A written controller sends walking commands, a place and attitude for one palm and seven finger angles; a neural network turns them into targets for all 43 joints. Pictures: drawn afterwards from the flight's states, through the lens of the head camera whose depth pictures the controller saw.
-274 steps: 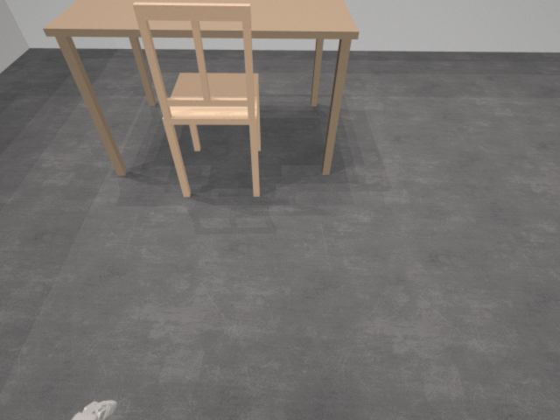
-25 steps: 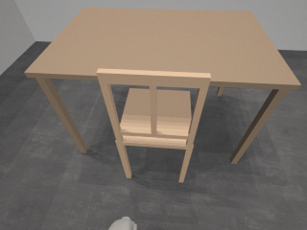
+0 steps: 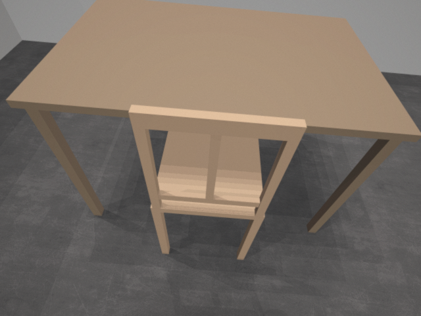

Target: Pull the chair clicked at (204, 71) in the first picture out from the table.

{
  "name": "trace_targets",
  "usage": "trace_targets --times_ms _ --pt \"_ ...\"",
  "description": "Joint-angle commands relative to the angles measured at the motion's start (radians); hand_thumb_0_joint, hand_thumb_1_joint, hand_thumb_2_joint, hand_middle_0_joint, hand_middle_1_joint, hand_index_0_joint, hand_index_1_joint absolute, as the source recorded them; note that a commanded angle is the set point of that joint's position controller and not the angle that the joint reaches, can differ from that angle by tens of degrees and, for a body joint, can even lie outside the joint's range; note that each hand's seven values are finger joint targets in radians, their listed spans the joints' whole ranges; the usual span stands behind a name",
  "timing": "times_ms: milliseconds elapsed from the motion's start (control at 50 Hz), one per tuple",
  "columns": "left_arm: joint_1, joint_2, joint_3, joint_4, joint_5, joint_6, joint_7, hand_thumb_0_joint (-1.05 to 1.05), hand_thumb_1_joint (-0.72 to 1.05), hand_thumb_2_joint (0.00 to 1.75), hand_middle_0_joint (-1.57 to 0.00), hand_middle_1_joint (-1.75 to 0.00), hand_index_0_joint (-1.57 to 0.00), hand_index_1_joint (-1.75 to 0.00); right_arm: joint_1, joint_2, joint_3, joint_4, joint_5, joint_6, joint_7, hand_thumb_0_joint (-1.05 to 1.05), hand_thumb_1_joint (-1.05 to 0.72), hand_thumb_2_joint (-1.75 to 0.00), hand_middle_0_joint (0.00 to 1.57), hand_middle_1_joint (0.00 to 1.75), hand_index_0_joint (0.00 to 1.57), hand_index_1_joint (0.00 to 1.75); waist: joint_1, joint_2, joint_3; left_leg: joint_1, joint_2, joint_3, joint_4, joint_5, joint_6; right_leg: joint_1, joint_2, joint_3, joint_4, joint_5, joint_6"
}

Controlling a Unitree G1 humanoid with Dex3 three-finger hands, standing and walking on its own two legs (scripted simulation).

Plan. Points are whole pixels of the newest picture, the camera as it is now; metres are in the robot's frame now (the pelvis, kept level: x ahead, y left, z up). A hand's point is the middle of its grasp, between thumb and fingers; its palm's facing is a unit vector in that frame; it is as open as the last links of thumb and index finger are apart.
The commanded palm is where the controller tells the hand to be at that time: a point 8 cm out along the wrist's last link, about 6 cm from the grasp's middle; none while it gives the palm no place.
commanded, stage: come to a stop and stand still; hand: left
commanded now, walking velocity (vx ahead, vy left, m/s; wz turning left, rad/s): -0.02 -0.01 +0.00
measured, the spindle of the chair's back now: (212, 169) +0.49 +0.02 -0.08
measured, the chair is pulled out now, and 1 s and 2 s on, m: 0.00 0.00 0.00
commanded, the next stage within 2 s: look again from close up in 1.60 s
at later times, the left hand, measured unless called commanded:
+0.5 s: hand out of the picture +0.00 +0.09 -0.17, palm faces +0.03 -0.98 -0.20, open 7.3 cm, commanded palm none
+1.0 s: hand out of the picture +0.00 +0.07 -0.18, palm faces +0.07 -0.99 -0.15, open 7.3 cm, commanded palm none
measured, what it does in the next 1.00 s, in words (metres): steps on the spot: right foot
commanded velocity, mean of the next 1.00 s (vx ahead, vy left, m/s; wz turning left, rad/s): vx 0.00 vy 0.00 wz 0.00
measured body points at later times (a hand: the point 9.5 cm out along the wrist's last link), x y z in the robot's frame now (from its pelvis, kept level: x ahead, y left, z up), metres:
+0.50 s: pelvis +0.00 -0.08 +0.00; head -0.01 -0.09 +0.45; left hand +0.00 +0.14 -0.16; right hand -0.06 -0.28 -0.17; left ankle +0.05 +0.08 -0.74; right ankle -0.03 -0.15 -0.74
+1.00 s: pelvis +0.04 -0.07 +0.00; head +0.05 -0.07 +0.45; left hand +0.00 +0.13 -0.16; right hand +0.04 -0.29 -0.16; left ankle +0.05 +0.08 -0.74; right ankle -0.03 -0.15 -0.74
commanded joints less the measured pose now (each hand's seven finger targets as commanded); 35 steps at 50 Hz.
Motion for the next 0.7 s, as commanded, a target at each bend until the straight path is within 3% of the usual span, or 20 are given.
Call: trace_targets --times_ms 0,40,80,100,120,140,160,200,220,260,280,340,400,440,500,580,680 --pt "0.092 0.036 0.003 -0.028 -0.003 -0.001 0.001 0.00 0.90 0.90 -0.20 -0.30 -0.20 -0.30 0.073 -0.158 -0.043 -0.029 -0.004 0.003 0.004 0.00 -0.90 -0.90 0.20 0.30 0.20 0.30 -0.015 0.192 -0.061 0.047 0.301 -0.236 -0.152 0.243 0.108 0.044 -0.009 -0.007 -0.067 -0.018 -0.009" --pt "0.097 0.034 -0.002 -0.031 -0.006 -0.011 0.002 0.00 0.90 0.90 -0.20 -0.30 -0.20 -0.30 0.079 -0.166 -0.046 -0.027 -0.006 0.005 0.011 0.00 -0.90 -0.90 0.20 0.30 0.20 0.30 -0.014 0.209 -0.077 0.055 0.291 -0.244 -0.150 0.165 0.093 0.088 -0.005 -0.020 -0.187 0.003 -0.016" --pt "0.123 0.036 -0.005 -0.018 -0.006 -0.025 0.003 0.00 0.90 0.90 -0.20 -0.30 -0.20 -0.30 0.101 -0.166 -0.048 -0.018 0.000 0.007 0.016 0.00 -0.90 -0.90 0.20 0.30 0.20 0.30 -0.002 0.158 -0.109 0.058 0.251 -0.221 -0.101 0.122 0.056 0.180 0.011 -0.047 -0.379 0.142 -0.017" --pt "0.134 0.055 -0.005 -0.009 -0.005 -0.033 0.005 0.00 0.90 0.90 -0.20 -0.30 -0.20 -0.30 0.111 -0.146 -0.045 -0.012 0.008 0.006 0.020 0.00 -0.90 -0.90 0.20 0.30 0.20 0.30 0.003 0.117 -0.102 0.007 0.216 -0.203 -0.060 0.072 0.022 0.256 0.001 -0.029 -0.494 0.229 -0.021" --pt "0.124 0.081 -0.006 -0.013 -0.003 -0.043 0.009 0.00 0.90 0.90 -0.20 -0.30 -0.20 -0.30 0.127 -0.112 -0.039 -0.010 0.013 0.007 0.024 0.00 -0.90 -0.90 0.20 0.30 0.20 0.30 -0.008 0.029 -0.093 -0.023 0.155 -0.167 -0.009 -0.018 -0.027 0.268 -0.063 0.066 -0.570 0.259 -0.045" --pt "0.084 0.125 -0.008 -0.019 -0.003 -0.051 0.011 0.00 0.90 0.90 -0.20 -0.30 -0.20 -0.30 0.129 -0.068 -0.025 -0.017 0.020 0.009 0.027 0.00 -0.90 -0.90 0.20 0.30 0.20 0.30 -0.030 -0.086 -0.068 -0.044 0.088 -0.104 0.026 -0.132 -0.072 0.213 -0.177 0.183 -0.606 0.262 -0.093" --pt "0.051 0.151 -0.010 -0.028 -0.008 -0.054 0.007 0.00 0.90 0.90 -0.20 -0.30 -0.20 -0.30 0.116 -0.055 -0.016 -0.020 0.016 0.014 0.032 0.00 -0.90 -0.90 0.20 0.30 0.20 0.30 -0.036 -0.113 -0.044 0.011 0.058 -0.093 0.036 -0.168 -0.086 0.103 -0.230 0.203 -0.640 0.215 -0.133" --pt "0.006 0.129 -0.012 -0.025 -0.010 -0.060 0.005 0.00 0.90 0.90 -0.20 -0.30 -0.20 -0.30 0.134 -0.058 -0.014 0.008 0.006 0.023 0.033 0.00 -0.90 -0.90 0.20 0.30 0.20 0.30 -0.046 -0.154 -0.002 0.084 0.068 -0.103 0.038 -0.122 -0.084 0.002 -0.174 0.167 -0.672 0.080 -0.134" --pt "0.002 0.113 -0.019 -0.019 -0.014 -0.059 0.004 0.00 0.90 0.90 -0.20 -0.30 -0.20 -0.30 0.159 -0.061 -0.010 0.029 0.003 0.019 0.033 0.00 -0.90 -0.90 0.20 0.30 0.20 0.30 -0.052 -0.114 0.021 0.101 0.067 -0.114 0.022 -0.050 -0.081 0.000 -0.144 0.148 -0.650 0.099 -0.123" --pt "0.038 0.090 -0.023 0.004 -0.022 -0.065 0.003 0.00 0.90 0.90 -0.20 -0.30 -0.20 -0.30 0.195 -0.062 0.000 0.058 0.005 0.004 0.028 0.00 -0.90 -0.90 0.20 0.30 0.20 0.30 -0.043 -0.036 -0.002 0.109 0.087 -0.136 -0.028 0.049 -0.075 0.071 -0.099 0.101 -0.596 0.188 -0.097" --pt "0.060 0.082 -0.025 0.010 -0.024 -0.067 0.004 0.00 0.90 0.90 -0.20 -0.30 -0.20 -0.30 0.200 -0.067 0.001 0.066 0.006 0.001 0.026 0.00 -0.90 -0.90 0.20 0.30 0.20 0.30 -0.033 -0.029 -0.009 0.096 0.095 -0.145 -0.042 0.066 -0.075 0.107 -0.085 0.090 -0.587 0.210 -0.088" --pt "0.077 0.076 -0.025 0.024 -0.022 -0.058 0.004 0.00 0.90 0.90 -0.20 -0.30 -0.20 -0.30 0.193 -0.068 0.004 0.083 0.006 0.012 0.025 0.00 -0.90 -0.90 0.20 0.30 0.20 0.30 -0.025 -0.030 0.078 0.070 0.085 -0.140 -0.028 -0.032 -0.085 0.038 -0.094 0.118 -0.663 0.009 -0.092" --pt "0.104 0.072 -0.022 0.036 -0.022 -0.057 0.002 0.00 0.90 0.90 -0.20 -0.30 -0.20 -0.30 0.220 -0.044 0.009 0.101 0.005 0.016 0.022 0.00 -0.90 -0.90 0.20 0.30 0.20 0.30 -0.022 0.009 0.123 0.062 0.083 -0.135 -0.028 -0.032 -0.082 0.021 -0.085 0.119 -0.683 -0.031 -0.095" --pt "0.115 0.064 -0.023 0.046 -0.024 -0.058 0.002 0.00 0.90 0.90 -0.20 -0.30 -0.20 -0.30 0.234 -0.043 0.011 0.107 0.003 0.014 0.020 0.00 -0.90 -0.90 0.20 0.30 0.20 0.30 -0.023 0.019 0.104 0.067 0.082 -0.137 -0.021 -0.018 -0.083 0.031 -0.086 0.121 -0.676 -0.014 -0.097" --pt "0.136 0.052 -0.024 0.054 -0.024 -0.064 0.001 0.00 0.90 0.90 -0.20 -0.30 -0.20 -0.30 0.245 -0.034 0.013 0.114 0.007 0.008 0.016 0.00 -0.90 -0.90 0.20 0.30 0.20 0.30 -0.019 0.007 0.083 0.070 0.091 -0.138 -0.030 0.008 -0.082 0.076 -0.076 0.102 -0.665 0.060 -0.094" --pt "0.168 0.032 -0.027 0.072 -0.025 -0.072 0.003 0.00 0.90 0.90 -0.20 -0.30 -0.20 -0.30 0.247 -0.035 0.015 0.117 0.007 -0.003 0.009 0.00 -0.90 -0.90 0.20 0.30 0.20 0.30 -0.016 0.027 0.018 0.094 0.099 -0.142 -0.027 0.086 -0.084 0.147 -0.075 0.080 -0.622 0.254 -0.088" --pt "0.200 0.016 -0.030 0.090 -0.024 -0.076 0.006 0.00 0.90 0.90 -0.20 -0.30 -0.20 -0.30 0.232 -0.034 0.015 0.115 0.011 -0.008 0.002 0.00 -0.90 -0.90 0.20 0.30 0.20 0.30 -0.013 0.050 -0.002 0.112 0.103 -0.137 -0.025 0.113 -0.083 0.184 -0.071 0.062 -0.595 0.389 -0.079"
